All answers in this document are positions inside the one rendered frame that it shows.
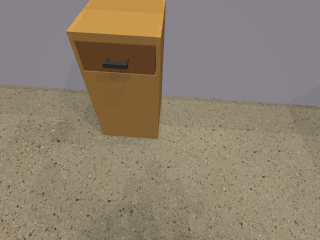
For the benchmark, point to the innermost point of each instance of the cabinet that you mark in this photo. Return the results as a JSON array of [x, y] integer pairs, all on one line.
[[126, 104]]

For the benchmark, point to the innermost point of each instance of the handle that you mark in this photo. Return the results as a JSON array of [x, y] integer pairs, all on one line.
[[115, 65]]

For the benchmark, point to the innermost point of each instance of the drawer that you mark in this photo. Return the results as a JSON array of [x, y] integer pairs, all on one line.
[[141, 57]]

